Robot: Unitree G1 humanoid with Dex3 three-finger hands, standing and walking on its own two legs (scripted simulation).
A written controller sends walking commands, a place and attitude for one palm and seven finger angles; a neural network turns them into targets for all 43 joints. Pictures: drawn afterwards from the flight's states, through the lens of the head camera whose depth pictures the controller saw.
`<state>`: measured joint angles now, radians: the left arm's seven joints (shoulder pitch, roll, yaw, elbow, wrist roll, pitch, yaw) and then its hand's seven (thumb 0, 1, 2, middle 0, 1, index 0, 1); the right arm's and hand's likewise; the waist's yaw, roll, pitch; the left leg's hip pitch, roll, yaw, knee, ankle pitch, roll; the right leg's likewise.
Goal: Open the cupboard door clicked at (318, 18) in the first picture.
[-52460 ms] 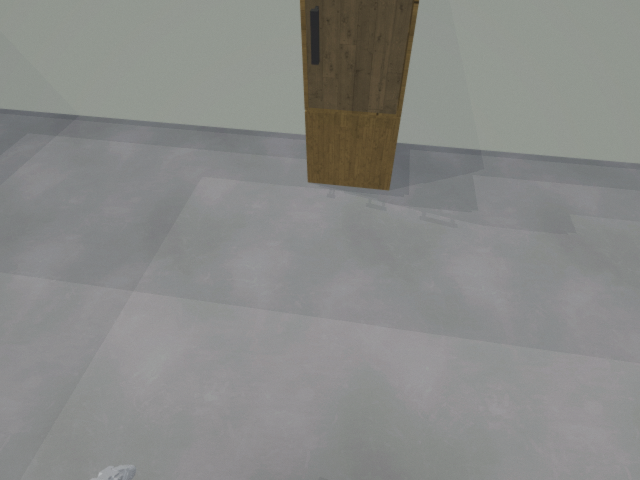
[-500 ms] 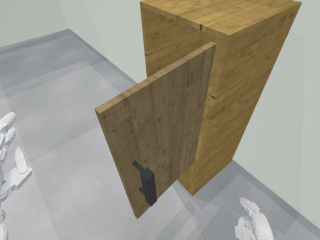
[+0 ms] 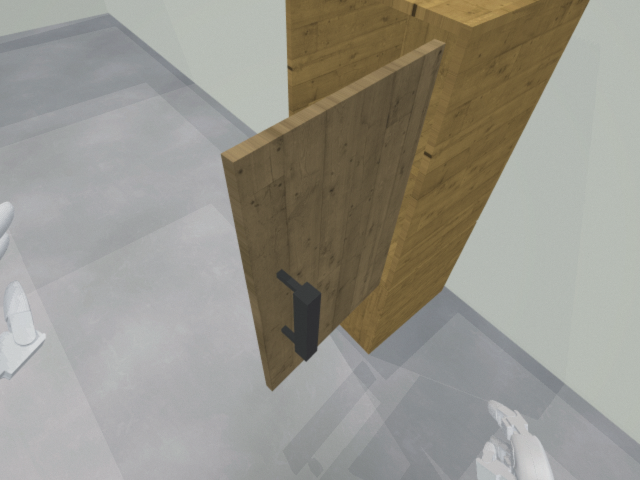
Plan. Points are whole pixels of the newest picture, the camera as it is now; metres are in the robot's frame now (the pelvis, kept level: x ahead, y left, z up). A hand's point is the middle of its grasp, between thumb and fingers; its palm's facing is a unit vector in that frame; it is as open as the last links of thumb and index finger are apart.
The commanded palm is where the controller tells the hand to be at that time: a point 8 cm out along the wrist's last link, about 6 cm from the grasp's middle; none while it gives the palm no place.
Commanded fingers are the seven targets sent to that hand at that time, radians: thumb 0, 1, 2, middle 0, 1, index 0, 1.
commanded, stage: step back with the hand held close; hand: left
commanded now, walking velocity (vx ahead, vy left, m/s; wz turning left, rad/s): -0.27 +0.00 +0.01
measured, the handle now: (295, 316) +0.35 +0.06 -0.04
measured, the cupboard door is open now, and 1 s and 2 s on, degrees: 96 96 96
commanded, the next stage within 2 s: stop stepping back and stand still in 0.80 s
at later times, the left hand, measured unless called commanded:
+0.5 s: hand out of the picture +0.13 +0.28 +0.17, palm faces +0.45 -0.74 -0.51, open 7.4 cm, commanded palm +0.05 +0.31 +0.18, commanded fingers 0.00 0.90 0.90 -0.20 -0.30 -0.20 -0.30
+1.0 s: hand out of the picture +0.02 +0.21 +0.17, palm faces +0.27 -0.80 -0.54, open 7.4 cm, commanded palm -0.05 +0.26 +0.18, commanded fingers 0.00 0.90 0.90 -0.20 -0.30 -0.20 -0.30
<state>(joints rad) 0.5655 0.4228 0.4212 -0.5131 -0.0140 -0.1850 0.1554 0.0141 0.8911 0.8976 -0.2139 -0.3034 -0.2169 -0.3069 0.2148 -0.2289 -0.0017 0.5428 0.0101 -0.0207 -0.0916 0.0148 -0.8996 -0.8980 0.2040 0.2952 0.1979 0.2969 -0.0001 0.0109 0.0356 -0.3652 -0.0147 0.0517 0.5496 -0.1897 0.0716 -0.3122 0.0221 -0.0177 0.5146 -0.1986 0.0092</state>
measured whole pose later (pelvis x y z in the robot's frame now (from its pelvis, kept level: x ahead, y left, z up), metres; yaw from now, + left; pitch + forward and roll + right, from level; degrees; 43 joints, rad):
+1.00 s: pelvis -0.20 -0.03 -0.02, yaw -3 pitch -1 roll -1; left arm 0.58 0.54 0.49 -0.58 -0.08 -0.19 0.10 0.01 0.89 0.90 -0.21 -0.30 -0.22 -0.31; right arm 0.17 -0.19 -0.01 0.61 -0.01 -0.07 -0.04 0.01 -0.90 -0.90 0.21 0.30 0.20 0.30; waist -0.06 -0.02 0.02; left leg -0.68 -0.01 -0.02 0.76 -0.22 -0.04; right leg -0.25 0.07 -0.04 0.68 -0.41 -0.07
